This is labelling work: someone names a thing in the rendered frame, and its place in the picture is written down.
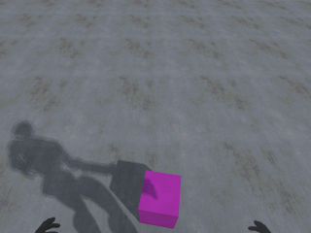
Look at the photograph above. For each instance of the right robot hand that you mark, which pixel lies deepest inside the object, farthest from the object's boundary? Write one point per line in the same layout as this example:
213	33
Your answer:
259	227

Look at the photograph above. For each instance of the carton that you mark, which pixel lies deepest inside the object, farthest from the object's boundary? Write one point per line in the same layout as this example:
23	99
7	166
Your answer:
160	199

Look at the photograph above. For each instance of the left robot hand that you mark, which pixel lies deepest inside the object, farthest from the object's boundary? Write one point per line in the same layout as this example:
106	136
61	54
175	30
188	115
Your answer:
46	225

